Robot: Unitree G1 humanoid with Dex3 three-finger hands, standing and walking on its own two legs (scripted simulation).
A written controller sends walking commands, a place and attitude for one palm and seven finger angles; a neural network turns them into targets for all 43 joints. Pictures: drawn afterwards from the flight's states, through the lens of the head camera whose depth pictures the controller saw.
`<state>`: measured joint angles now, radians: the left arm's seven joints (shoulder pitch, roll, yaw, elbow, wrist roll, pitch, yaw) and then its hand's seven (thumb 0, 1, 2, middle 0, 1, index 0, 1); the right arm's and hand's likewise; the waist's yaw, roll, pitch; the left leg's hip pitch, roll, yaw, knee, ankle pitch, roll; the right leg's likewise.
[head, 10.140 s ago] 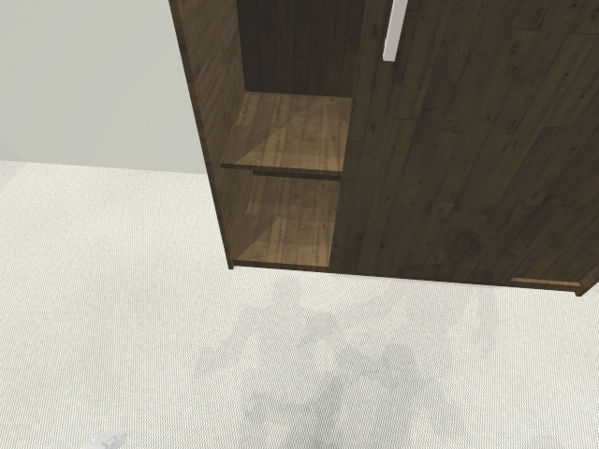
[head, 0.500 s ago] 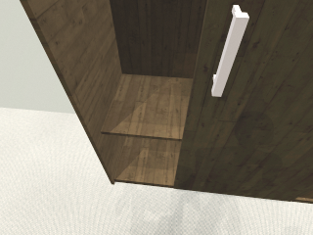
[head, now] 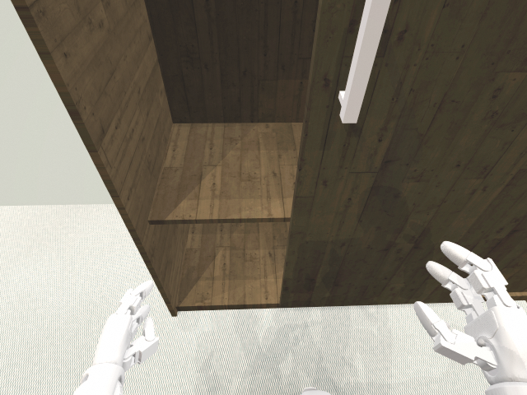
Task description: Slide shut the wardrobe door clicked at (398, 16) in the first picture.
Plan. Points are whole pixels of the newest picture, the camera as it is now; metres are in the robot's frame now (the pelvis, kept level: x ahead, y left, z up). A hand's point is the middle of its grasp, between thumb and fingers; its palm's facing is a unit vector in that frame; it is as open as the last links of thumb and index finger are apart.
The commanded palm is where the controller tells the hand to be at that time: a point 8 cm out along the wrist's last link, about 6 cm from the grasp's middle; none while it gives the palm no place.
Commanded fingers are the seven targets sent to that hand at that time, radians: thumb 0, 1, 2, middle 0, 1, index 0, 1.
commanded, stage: raise the hand with hooked fingers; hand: right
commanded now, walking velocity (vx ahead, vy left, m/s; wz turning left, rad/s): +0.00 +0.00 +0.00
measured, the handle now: (358, 52) +0.50 -0.13 +0.28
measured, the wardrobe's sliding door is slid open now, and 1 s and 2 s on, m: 0.38 0.38 0.38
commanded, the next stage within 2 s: move the hooked fingers beside the handle in 1.52 s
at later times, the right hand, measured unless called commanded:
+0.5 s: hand (496, 235) +0.26 -0.26 +0.18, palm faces +0.02 +0.99 -0.10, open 12.5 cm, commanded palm +0.23 -0.31 +0.20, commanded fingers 0.00 0.38 -0.35 0.29 1.12 0.29 1.12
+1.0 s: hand out of the picture +0.29 -0.31 +0.30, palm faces +0.08 +0.98 -0.16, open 14.0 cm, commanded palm +0.25 -0.35 +0.31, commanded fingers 0.00 0.50 -0.30 0.30 1.20 0.30 1.20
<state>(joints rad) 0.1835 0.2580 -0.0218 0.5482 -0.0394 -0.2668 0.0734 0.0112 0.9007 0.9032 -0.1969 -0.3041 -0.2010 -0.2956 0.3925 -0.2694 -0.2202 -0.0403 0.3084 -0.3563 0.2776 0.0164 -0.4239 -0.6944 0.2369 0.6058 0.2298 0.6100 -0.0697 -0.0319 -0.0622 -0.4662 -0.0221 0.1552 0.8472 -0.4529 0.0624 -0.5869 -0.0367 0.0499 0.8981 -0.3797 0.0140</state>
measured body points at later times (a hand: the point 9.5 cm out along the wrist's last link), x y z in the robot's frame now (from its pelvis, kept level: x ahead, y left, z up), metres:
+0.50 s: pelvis +0.02 -0.02 +0.04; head +0.00 -0.01 +0.48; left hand +0.19 +0.23 -0.02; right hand +0.25 -0.31 +0.19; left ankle +0.00 +0.08 -0.69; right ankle +0.05 -0.13 -0.70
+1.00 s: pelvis +0.01 -0.03 +0.05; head -0.02 -0.01 +0.49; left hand +0.22 +0.17 -0.02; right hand +0.28 -0.36 +0.31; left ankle +0.00 +0.08 -0.69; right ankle +0.05 -0.13 -0.70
